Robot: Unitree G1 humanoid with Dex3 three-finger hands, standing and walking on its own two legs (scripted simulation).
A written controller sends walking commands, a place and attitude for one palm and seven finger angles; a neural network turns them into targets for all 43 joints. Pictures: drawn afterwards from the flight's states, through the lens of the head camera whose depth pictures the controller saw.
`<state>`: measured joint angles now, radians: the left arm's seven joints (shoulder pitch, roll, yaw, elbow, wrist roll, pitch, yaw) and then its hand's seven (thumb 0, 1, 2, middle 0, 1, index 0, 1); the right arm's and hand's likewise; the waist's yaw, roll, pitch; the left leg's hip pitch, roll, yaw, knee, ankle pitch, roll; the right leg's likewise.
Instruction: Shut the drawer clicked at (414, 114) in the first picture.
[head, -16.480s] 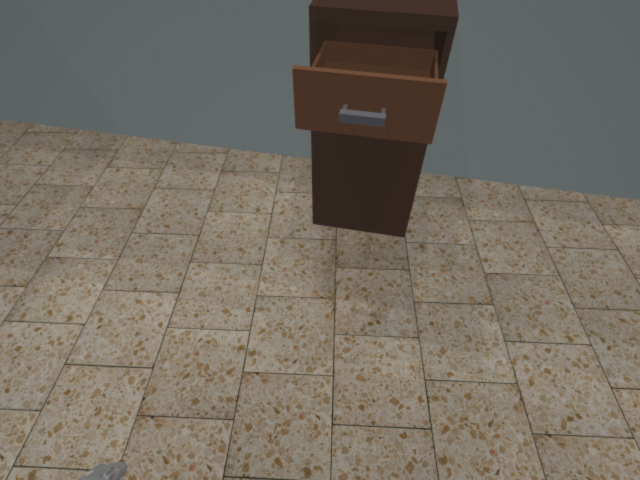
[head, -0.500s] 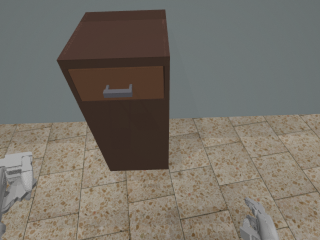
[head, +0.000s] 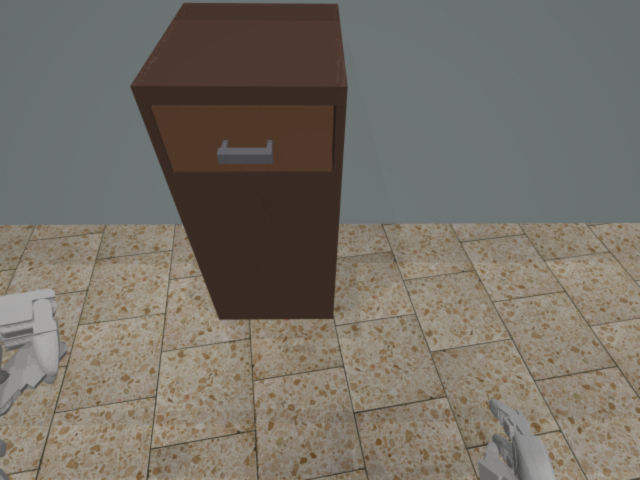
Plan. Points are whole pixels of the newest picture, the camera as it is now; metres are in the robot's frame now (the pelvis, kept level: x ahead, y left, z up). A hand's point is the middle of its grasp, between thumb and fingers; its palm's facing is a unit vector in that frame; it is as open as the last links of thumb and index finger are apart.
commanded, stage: step back with the hand held close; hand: left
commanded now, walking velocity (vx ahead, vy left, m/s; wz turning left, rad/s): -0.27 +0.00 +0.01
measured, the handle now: (246, 149) +0.72 +0.20 -0.01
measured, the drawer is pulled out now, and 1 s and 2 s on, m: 0.00 0.00 0.00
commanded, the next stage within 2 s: stop stepping back and stand still in 0.44 s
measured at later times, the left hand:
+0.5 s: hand out of the picture +0.11 +0.25 +0.18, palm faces +0.41 -0.77 -0.49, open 3.2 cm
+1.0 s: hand out of the picture +0.04 +0.26 +0.17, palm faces +0.39 -0.81 -0.44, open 3.3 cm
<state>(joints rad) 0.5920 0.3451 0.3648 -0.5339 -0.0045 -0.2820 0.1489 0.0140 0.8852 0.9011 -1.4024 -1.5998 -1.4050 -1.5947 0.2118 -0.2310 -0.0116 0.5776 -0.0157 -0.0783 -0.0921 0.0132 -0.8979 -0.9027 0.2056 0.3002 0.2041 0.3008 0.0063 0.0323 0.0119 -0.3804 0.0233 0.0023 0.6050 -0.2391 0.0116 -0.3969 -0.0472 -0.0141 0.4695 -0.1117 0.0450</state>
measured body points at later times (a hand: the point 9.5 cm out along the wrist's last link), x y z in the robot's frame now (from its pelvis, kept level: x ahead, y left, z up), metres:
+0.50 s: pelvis -0.08 +0.01 +0.00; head -0.05 +0.02 +0.44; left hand +0.08 +0.29 +0.21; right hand +0.11 -0.23 -0.07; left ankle +0.05 +0.12 -0.73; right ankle -0.01 -0.14 -0.70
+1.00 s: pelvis -0.15 +0.01 +0.01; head -0.15 +0.03 +0.46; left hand +0.01 +0.30 +0.20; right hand +0.03 -0.21 -0.05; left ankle -0.06 +0.11 -0.73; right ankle -0.16 -0.10 -0.73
